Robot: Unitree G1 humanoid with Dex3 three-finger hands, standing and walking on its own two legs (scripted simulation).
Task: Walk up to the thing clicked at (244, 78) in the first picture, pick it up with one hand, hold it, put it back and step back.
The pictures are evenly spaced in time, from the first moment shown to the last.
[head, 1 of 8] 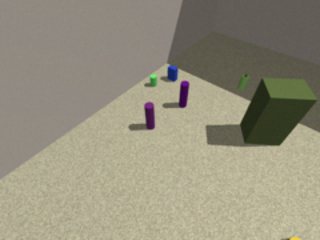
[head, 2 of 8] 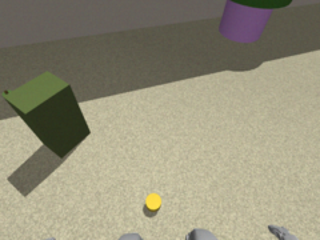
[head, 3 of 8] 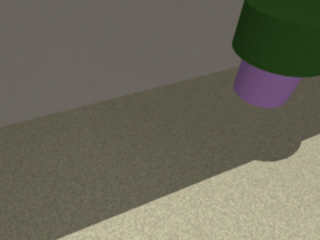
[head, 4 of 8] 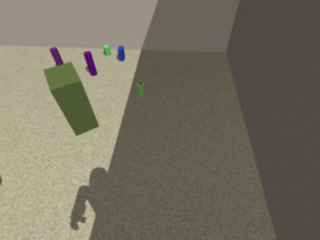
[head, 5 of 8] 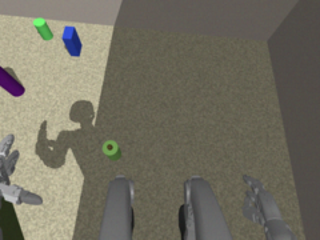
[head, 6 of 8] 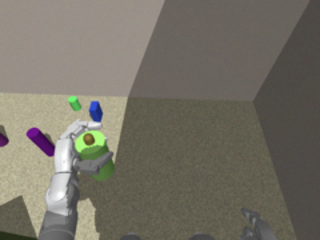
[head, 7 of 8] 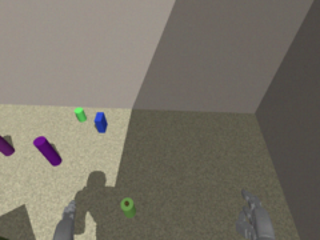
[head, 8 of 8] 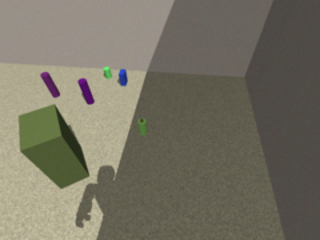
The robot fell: no
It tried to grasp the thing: yes
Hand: left
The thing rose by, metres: 0.69
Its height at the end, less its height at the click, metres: +0.00
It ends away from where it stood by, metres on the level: 0.01
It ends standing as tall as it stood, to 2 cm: yes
